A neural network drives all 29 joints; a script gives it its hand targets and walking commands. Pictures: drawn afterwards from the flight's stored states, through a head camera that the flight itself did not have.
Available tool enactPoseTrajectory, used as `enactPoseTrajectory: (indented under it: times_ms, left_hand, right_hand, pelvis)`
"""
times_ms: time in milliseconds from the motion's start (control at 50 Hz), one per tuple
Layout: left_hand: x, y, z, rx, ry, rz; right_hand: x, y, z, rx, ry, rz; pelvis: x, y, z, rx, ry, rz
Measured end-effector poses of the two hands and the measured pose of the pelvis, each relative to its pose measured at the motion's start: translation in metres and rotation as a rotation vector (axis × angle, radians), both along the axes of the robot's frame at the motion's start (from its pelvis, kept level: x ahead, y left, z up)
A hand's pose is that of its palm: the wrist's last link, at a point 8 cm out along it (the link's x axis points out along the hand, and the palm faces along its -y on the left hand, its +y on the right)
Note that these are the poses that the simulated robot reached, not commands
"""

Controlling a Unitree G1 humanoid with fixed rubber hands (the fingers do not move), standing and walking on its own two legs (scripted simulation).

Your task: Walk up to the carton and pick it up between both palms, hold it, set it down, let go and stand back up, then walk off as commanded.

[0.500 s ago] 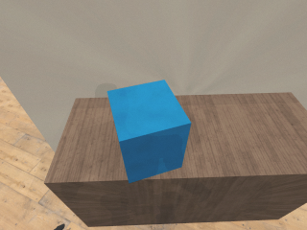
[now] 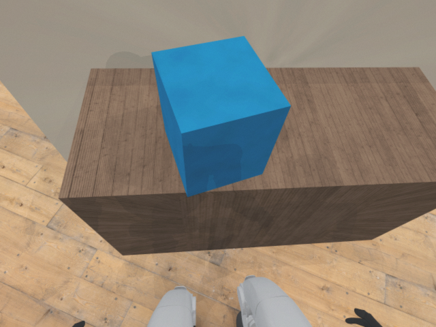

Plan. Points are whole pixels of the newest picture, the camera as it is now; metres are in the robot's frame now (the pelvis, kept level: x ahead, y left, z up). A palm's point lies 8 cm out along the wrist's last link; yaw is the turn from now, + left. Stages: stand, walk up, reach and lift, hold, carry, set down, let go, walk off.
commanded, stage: walk off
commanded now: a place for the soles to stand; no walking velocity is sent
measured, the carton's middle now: (214, 121) +0.51 +0.01 -0.01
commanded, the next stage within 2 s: stand in 1.42 s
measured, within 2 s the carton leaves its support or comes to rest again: neither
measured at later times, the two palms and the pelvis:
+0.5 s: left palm out of the picture -0.10 +0.25 -0.10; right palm out of the picture -0.07 -0.34 -0.16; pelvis -0.16 -0.06 -0.01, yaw -1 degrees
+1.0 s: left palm out of the picture -0.13 +0.29 -0.13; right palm out of the picture -0.14 -0.30 -0.12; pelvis -0.19 -0.01 -0.01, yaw +3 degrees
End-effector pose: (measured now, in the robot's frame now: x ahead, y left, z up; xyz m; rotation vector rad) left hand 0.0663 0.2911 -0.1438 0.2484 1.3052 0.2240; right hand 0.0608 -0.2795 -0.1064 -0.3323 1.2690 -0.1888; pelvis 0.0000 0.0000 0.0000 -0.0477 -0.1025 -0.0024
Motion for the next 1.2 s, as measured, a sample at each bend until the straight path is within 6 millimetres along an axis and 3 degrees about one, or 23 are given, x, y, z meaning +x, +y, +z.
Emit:
enactPoseTrajectory:
  times_ms: [220, 300, 380, 500, 640, 800, 880, 1020, 1200]
  left_hand:
    - [-0.063, -0.011, 0.002, 0.067, 0.032, -0.032]
    - [-0.093, -0.025, 0.008, 0.102, 0.008, -0.045]
    - [-0.128, -0.037, 0.024, 0.122, -0.031, 0.0]
    - [-0.162, -0.04, 0.043, 0.165, -0.048, 0.013]
    - [-0.191, -0.037, 0.042, 0.139, -0.06, 0.021]
    - [-0.219, -0.017, 0.02, 0.07, -0.063, 0.056]
    - [-0.218, -0.007, 0.013, 0.034, -0.056, 0.056]
    - [-0.188, 0.003, 0.013, 0.03, -0.096, 0.005]
    - [-0.16, -0.009, 0.023, 0.079, -0.119, -0.021]
  right_hand:
    - [-0.033, -0.009, -0.025, 0.048, -0.126, 0.004]
    - [-0.06, -0.023, -0.048, 0.09, -0.147, 0.002]
    - [-0.094, -0.035, -0.058, 0.11, -0.08, 0.008]
    - [-0.13, -0.056, -0.055, 0.095, -0.045, 0.021]
    - [-0.176, -0.075, -0.046, 0.027, 0.032, 0.035]
    - [-0.202, -0.06, -0.035, -0.018, 0.093, 0.078]
    - [-0.204, -0.039, -0.022, -0.013, 0.059, 0.074]
    - [-0.196, -0.013, -0.014, 0.011, 0.003, 0.029]
    - [-0.174, -0.014, -0.03, 0.073, -0.016, 0.014]
  pelvis:
    - [-0.068, -0.019, -0.015, 0.066, 0.02, -0.051]
    - [-0.104, -0.036, -0.026, 0.076, -0.004, -0.047]
    - [-0.129, -0.048, -0.021, 0.079, -0.048, -0.014]
    - [-0.162, -0.056, -0.013, 0.094, -0.035, -0.008]
    - [-0.186, -0.052, -0.009, 0.073, -0.022, 0.024]
    - [-0.201, -0.028, -0.014, 0.018, 0.002, 0.082]
    - [-0.2, -0.013, -0.01, 0.018, 0.002, 0.066]
    - [-0.187, -0.008, -0.006, 0.019, 0.027, 0.055]
    - [-0.167, -0.024, -0.009, 0.051, 0.05, 0.033]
